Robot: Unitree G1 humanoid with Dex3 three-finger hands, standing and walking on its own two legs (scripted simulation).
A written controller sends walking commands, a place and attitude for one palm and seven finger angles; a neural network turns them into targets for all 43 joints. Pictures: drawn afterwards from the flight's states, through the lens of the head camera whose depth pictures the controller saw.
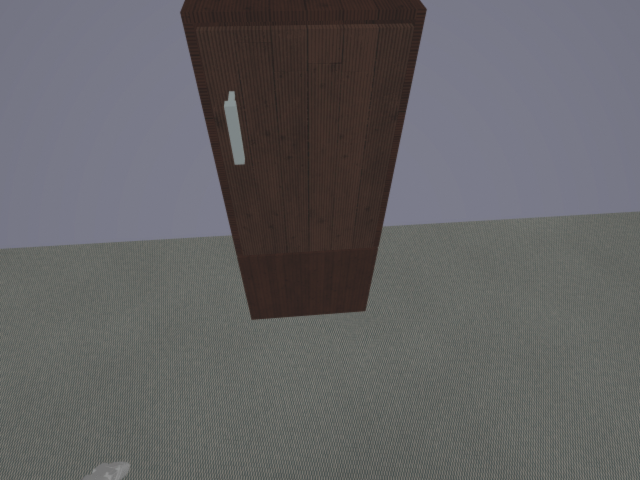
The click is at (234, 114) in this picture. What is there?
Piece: cupboard door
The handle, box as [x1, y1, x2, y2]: [224, 91, 244, 164]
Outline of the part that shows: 229,91 228,100 224,102 224,109 234,163 241,164 244,163 244,155 236,105 234,100 234,92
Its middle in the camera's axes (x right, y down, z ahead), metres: -0.17 -0.21 +0.75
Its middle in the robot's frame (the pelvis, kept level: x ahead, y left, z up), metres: +0.71 +0.21 +0.05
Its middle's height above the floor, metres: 0.82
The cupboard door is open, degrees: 0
